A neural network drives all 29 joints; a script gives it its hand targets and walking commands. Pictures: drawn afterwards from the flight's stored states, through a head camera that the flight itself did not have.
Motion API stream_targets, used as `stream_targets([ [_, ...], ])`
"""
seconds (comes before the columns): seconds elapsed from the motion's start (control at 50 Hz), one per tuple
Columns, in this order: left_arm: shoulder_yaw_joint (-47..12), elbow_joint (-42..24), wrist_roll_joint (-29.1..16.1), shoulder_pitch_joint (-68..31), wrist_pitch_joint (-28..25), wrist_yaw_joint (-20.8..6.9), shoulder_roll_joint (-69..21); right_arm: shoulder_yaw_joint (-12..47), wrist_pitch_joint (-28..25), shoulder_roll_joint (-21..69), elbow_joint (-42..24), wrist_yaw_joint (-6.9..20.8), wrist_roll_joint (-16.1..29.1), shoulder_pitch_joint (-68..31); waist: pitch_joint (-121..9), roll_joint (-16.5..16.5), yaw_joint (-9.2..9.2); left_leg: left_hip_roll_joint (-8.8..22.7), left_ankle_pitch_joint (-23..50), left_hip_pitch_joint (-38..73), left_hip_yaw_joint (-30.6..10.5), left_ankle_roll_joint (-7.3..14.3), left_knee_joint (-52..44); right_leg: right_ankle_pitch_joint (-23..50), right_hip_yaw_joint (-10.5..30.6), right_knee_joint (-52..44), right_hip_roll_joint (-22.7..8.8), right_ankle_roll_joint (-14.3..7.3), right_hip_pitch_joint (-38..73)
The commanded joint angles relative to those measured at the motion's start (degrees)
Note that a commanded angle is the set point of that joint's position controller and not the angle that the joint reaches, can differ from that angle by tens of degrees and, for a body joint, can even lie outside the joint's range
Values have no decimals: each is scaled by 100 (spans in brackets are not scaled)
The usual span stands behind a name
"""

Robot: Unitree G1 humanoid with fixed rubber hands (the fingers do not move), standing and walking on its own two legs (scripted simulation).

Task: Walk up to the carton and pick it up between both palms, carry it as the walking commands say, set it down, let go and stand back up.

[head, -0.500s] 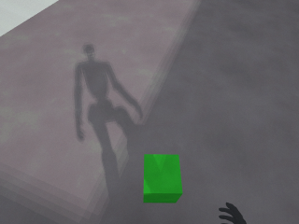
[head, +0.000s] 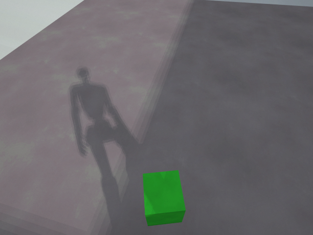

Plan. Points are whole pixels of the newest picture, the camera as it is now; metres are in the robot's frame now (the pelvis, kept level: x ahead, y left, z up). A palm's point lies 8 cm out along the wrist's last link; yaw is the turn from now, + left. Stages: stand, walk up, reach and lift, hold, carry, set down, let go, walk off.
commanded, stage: walk up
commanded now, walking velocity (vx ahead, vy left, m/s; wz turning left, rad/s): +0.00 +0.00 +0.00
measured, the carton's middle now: (162, 198) +0.41 +0.00 -0.66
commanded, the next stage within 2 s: stand in 1.34 s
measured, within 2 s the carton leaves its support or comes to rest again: neither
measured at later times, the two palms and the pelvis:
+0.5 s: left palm out of the picture -0.03 +0.19 -0.14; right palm out of the picture +0.04 -0.33 -0.15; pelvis -0.03 -0.07 -0.01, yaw +7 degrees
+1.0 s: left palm out of the picture -0.09 +0.15 -0.15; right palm out of the picture +0.03 -0.29 -0.15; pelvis -0.02 -0.06 +0.00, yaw +8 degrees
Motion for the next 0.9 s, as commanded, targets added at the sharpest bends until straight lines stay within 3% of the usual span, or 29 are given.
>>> stream_targets([
  [0.0,76,-3,1,404,-28,22,498,-41,-36,-360,-12,-28,-3,282,231,-124,53,458,489,-182,-452,59,-304,798,593,-425,-630,-60,-141],
  [0.12,59,60,-2,531,-38,34,440,-22,-34,-321,65,-49,-3,354,254,-109,42,483,542,-137,-424,37,-266,903,580,-405,-627,-47,-190],
  [0.14,50,-129,93,405,20,80,642,-119,2,-542,-15,-83,-53,472,243,-130,-1,571,644,-202,-461,14,51,845,338,-105,-598,1,-346],
  [0.16,275,-130,58,100,201,165,1055,-282,-5,-1078,-404,-77,-73,376,554,-401,-92,1158,2817,-430,-1086,157,575,937,-230,744,-546,167,-743],
  [0.18,163,-195,40,497,214,207,779,-366,17,-1103,-465,-93,-55,314,60,190,-117,1264,3622,-230,-1230,356,889,1012,-126,1152,-498,193,-866],
  [0.2,214,-267,68,479,282,185,764,-429,34,-1305,-639,-127,-71,546,-212,533,-269,1737,4072,-134,-1741,770,762,320,-276,2140,-215,272,-1202],
  [0.22,299,-449,86,193,364,165,732,-473,38,-1448,-702,-173,-147,757,-323,1117,-395,2425,4772,-350,-2534,1275,419,-1901,31,3412,-22,294,-1659],
  [0.24,293,-578,88,60,457,142,747,-492,60,-1491,-798,-209,-193,541,-386,1029,-324,2637,4510,-676,-2506,1427,328,-2196,677,4263,-180,204,-1715],
  [0.26,274,-601,122,173,490,100,752,-473,108,-1420,-994,-235,-201,142,-430,802,-163,2407,3249,-991,-2175,1269,302,-1993,891,4375,-318,143,-1627],
  [0.28,248,-622,154,247,494,27,732,-449,164,-1324,-1082,-248,-220,-135,-433,694,-43,2019,960,-1264,-1871,920,45,-1585,875,3902,-401,90,-1470],
  [0.3,190,-660,143,243,476,-25,662,-426,191,-1225,-1113,-219,-237,-408,-271,965,25,1616,-627,-1531,-1621,621,-231,-1348,679,3106,-421,88,-1221],
  [0.32,146,-645,124,322,434,-44,620,-410,221,-1157,-1090,-161,-220,-586,-57,1314,100,1268,-1168,-1833,-1407,474,-261,-1306,401,2284,-290,109,-809],
  [0.34,105,-588,104,438,347,-26,596,-382,280,-1114,-950,-88,-167,-570,140,1369,226,898,-1252,-2010,-1188,407,-35,-879,58,1341,-101,143,-435],
  [0.36,113,-482,101,698,255,9,691,-344,308,-1083,-870,-41,-130,-434,125,1022,366,630,-888,-2083,-1008,361,407,-431,-195,488,-37,157,-76],
  [0.38,176,-450,138,921,149,57,1006,-237,270,-800,-864,2,-115,-94,32,-118,384,200,-996,-2229,-689,189,1373,-467,397,-328,-639,111,64],
  [0.4,279,-585,180,927,87,102,1595,-146,213,-427,-1102,3,-123,-5,-49,-1784,372,-235,-2062,-2821,-436,-153,2820,-355,2200,-904,-2167,-197,-284],
  [0.42,282,-698,240,607,86,93,1800,-189,288,-629,-1228,-29,-137,-327,102,-1951,381,-33,-2370,-2599,-613,-247,3811,-115,2596,-1082,-2656,-793,-1253],
  [0.44,239,-739,224,352,78,77,1585,-267,317,-804,-1119,19,-98,-432,221,-1171,260,61,-2070,-2335,-828,-172,4081,-320,2167,-1048,-2273,-841,-1455],
  [0.46,187,-802,191,38,56,81,1408,-311,317,-887,-1018,79,-73,-356,318,-868,135,39,-1628,-2177,-786,-129,4139,-324,1671,-1022,-1944,-756,-1532],
  [0.48,158,-852,143,-202,32,93,1313,-338,303,-936,-906,109,-62,-220,251,-831,46,1,-1302,-2069,-680,-133,4219,78,1218,-807,-1682,-707,-1374],
  [0.52,155,-769,114,-66,-22,97,1243,-324,312,-881,-832,137,-48,-129,54,-820,50,-75,-1247,-1975,-579,-165,3899,1146,758,-508,-1500,-676,-922],
  [0.62,201,-439,163,520,-48,74,1144,-186,272,-631,-1029,112,7,-519,-137,-1074,224,-41,-1238,-1538,-441,-74,1951,1881,777,-336,-1577,-742,-157],
  [0.68,221,-331,108,457,-18,18,1113,-154,152,-591,-917,58,44,-116,-354,-901,-31,-116,-153,-471,-114,36,274,2100,587,111,-1401,-521,-308],
  [0.7,176,-338,98,542,-32,-3,942,-178,89,-717,-865,29,18,-6,-440,-646,-32,146,298,62,-234,89,-103,1714,448,312,-1189,-342,-558],
  [0.72,112,-373,73,612,-53,-21,678,-192,36,-908,-831,12,-39,68,-506,-111,59,682,1121,469,-776,161,-213,962,291,593,-844,-151,-899],
  [0.74,14,-365,11,651,-29,-29,386,-215,-2,-1034,-849,48,26,-217,-301,645,196,1086,1696,184,-1139,435,-258,-32,-112,364,-313,117,-932],
  [0.76,52,-318,-17,557,5,-21,474,-199,-7,-954,-789,71,34,-214,-118,595,219,1053,1559,-75,-1107,535,-351,-130,-117,248,-372,157,-579],
  [0.86,45,-100,15,720,33,-17,552,-133,-41,-650,-648,3,41,-285,80,368,272,677,1364,-268,-762,431,-259,557,-46,46,-519,157,-124],
  [0.88,47,-41,50,904,16,-22,516,-186,-75,-716,-520,3,92,-120,13,427,243,705,592,-202,-623,404,-172,179,-15,105,-516,179,-25],
])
